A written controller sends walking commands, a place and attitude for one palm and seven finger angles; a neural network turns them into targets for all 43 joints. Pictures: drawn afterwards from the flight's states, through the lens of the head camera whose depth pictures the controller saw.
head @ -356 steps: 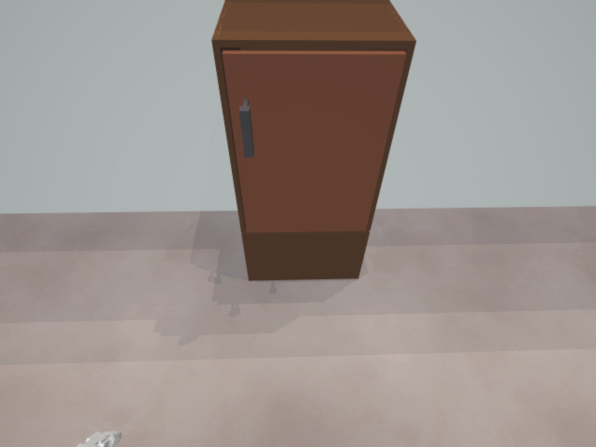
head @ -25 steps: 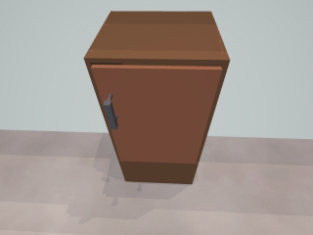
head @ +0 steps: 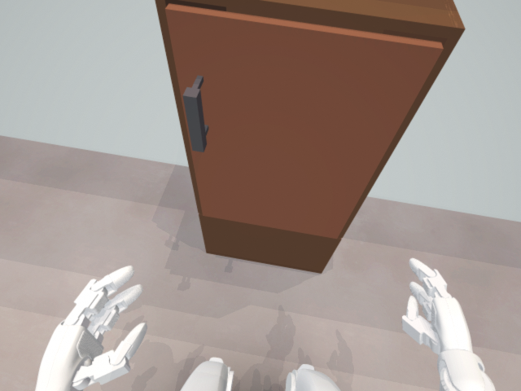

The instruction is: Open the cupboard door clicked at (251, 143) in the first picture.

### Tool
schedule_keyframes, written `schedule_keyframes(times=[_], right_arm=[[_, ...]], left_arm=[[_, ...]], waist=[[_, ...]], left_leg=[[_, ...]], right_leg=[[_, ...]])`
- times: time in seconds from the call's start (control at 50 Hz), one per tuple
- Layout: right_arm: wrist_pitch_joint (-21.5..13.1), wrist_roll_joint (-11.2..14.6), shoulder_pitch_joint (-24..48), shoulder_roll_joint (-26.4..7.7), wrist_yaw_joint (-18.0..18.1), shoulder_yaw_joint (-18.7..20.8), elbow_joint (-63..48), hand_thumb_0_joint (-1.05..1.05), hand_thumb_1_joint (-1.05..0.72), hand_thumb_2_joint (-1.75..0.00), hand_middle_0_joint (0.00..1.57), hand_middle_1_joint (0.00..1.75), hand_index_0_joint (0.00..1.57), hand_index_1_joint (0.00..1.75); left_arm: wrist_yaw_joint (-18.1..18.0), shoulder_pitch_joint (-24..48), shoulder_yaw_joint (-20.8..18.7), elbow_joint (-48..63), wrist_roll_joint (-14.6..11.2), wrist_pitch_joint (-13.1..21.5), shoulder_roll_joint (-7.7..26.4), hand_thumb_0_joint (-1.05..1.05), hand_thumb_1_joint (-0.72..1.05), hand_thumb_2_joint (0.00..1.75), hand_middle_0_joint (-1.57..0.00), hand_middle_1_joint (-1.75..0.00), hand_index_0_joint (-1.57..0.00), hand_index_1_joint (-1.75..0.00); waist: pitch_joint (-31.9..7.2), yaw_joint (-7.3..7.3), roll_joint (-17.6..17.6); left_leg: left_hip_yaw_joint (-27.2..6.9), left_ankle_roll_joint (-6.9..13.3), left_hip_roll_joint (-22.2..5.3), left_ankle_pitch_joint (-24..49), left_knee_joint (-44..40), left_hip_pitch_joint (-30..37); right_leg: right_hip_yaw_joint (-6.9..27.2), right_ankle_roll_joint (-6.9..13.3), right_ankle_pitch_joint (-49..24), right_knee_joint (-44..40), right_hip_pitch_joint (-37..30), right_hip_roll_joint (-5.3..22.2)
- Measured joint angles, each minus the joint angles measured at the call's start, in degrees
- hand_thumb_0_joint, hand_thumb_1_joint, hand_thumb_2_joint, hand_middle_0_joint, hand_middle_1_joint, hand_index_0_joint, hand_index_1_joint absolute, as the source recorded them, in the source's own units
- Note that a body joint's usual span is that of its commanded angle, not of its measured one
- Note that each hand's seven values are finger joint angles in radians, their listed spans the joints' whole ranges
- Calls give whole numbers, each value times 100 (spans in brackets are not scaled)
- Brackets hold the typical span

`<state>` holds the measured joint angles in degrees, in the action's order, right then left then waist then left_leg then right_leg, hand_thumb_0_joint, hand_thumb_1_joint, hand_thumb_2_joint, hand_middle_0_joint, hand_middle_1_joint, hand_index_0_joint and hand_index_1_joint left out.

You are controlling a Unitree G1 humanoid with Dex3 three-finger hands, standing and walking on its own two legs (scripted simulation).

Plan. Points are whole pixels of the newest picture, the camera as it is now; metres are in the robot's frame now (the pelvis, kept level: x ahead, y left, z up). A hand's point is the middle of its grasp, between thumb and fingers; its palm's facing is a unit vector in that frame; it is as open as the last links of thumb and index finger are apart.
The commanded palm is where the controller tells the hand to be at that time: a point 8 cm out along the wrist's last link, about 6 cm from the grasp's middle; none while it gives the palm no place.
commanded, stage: raise the hand with hooked fingers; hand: left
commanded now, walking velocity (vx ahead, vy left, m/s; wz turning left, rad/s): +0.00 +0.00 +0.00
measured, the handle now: (199, 114) +0.56 +0.18 +0.06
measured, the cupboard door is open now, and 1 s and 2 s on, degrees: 0 0 0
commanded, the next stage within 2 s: move the hooked fingers beside the handle in 1.62 s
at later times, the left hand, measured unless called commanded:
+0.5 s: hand (85, 294) +0.22 +0.25 +0.05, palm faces +0.00 -1.00 -0.08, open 12.0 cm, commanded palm +0.20 +0.31 +0.06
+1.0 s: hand (58, 249) +0.26 +0.30 +0.07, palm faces -0.04 -1.00 -0.06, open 13.9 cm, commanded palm +0.24 +0.35 +0.08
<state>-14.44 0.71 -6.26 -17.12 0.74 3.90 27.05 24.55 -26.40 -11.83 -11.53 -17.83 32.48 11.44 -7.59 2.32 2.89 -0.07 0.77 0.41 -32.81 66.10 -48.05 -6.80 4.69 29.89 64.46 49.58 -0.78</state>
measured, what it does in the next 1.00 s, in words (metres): stands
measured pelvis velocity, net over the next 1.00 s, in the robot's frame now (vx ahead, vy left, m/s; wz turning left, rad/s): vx -0.01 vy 0.04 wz -0.01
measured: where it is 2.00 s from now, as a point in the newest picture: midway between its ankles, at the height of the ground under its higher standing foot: outside the picture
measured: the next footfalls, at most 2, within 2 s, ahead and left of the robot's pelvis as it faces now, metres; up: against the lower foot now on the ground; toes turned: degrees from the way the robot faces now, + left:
none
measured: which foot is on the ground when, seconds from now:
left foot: down 0.00-1.00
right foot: down 0.00-1.00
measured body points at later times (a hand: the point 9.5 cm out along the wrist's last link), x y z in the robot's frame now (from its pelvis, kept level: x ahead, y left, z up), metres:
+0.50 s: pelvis -0.02 +0.03 +0.00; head +0.05 +0.04 +0.45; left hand +0.21 +0.31 +0.06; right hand +0.12 -0.23 -0.08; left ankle +0.00 +0.11 -0.65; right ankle +0.02 -0.07 -0.65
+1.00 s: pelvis -0.01 +0.04 +0.02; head +0.06 +0.06 +0.47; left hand +0.26 +0.36 +0.08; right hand +0.16 -0.19 -0.05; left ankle -0.01 +0.11 -0.65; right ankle +0.02 -0.07 -0.65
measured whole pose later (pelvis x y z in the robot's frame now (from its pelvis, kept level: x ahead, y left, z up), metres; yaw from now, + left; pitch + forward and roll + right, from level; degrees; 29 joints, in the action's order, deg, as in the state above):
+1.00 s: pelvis -0.01 +0.04 +0.02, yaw +0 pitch +14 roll -4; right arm -12.1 2.0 -14.8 -15.1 3.0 -3.6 30.1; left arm 28.7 -3.1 -21.2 -18.8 -20.1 18.3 23.1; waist -6.4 0.0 -1.4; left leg 0.2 4.0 1.1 -28.9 60.4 -45.1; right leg -6.3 1.1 24.0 55.0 44.7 -0.5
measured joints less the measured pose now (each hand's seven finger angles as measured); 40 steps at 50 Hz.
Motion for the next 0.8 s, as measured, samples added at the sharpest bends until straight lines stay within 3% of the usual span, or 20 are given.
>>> schedule_keyframes(times=[0.08, 0.14, 0.24, 0.3, 0.34, 0.4, 0.5, 0.62, 0.8], right_arm=[[42, -56, -35, 231, 54, -228, 206, 1, -91, -90, 20, 30, 20, 30], [105, -31, -107, 422, 63, -464, 404, 1, -90, -90, 20, 30, 20, 30], [359, 125, -441, 681, 87, -697, 498, 1, -90, -90, 20, 30, 20, 30], [416, 152, -746, 670, 123, -689, 445, 2, -90, -90, 21, 30, 21, 31], [390, 137, -933, 606, 146, -631, 427, 2, -90, -90, 21, 30, 21, 31], [309, 106, -1122, 439, 168, -528, 446, 2, -90, -90, 21, 30, 20, 31], [197, 121, -1117, 95, 202, -441, 506, 2, -90, -90, 20, 30, 20, 30], [141, 175, -892, 13, 282, -449, 388, 2, -90, -90, 20, 30, 20, 30], [141, 136, -837, 165, 205, -639, 184, 1, -90, -90, 20, 30, 20, 30]], left_arm=[[-263, 203, -109, 758, -5, 42, 106, 1, 44, 70, -23, -59, -24, -59], [-135, 667, -78, 1013, 7, -116, 273, 1, 37, 67, -23, -63, -24, -64], [181, 1159, -91, 720, -77, -1168, 552, 0, 26, 62, -24, -71, -25, -71], [20, 1042, -204, 609, -183, -1626, 539, 0, 19, 59, -25, -75, -26, -76], [-191, 899, -312, 627, -219, -1601, 494, 0, 14, 57, -25, -78, -26, -79], [-472, 792, -452, 636, -190, -1228, 461, 0, 7, 54, -26, -83, -27, -83], [-371, 1043, -471, 362, -106, -749, 579, 0, -4, 49, -26, -90, -27, -91], [3, 1361, -374, 121, -86, -1076, 790, -1, -19, 43, -27, -99, -28, -100], [-75, 1775, -757, -125, -225, -1190, 980, -1, -39, 34, -29, -112, -30, -113]], waist=[[61, 98, -149], [74, 52, -340], [58, -188, -529], [29, -315, -554], [-1, -340, -526], [-41, -336, -467], [-23, -325, -415], [78, -362, -365], [40, -295, -392]], left_leg=[[-183, -12, -38, -106, 399, -353], [-248, 16, -49, -89, 518, -518], [-90, 86, -52, 84, 257, -441], [46, 137, -34, 222, -50, -246], [113, 163, -26, 286, -202, -140], [129, 195, 1, 326, -269, -102], [50, 237, 50, 293, -101, -231], [44, 274, 47, 317, -181, -77], [-3, 296, 71, 387, -475, 219]], right_leg=[[-192, 16, 44, 202, 220, -25], [-261, -7, -9, 219, 322, -32], [-103, -90, -220, -14, 303, -37], [39, -155, -358, -255, 170, -29], [109, -182, -427, -376, 94, -27], [127, -208, -462, -438, 53, -5], [45, -239, -425, -334, 113, 49], [44, -277, -485, -474, -69, 38], [15, -324, -573, -836, -418, 39]])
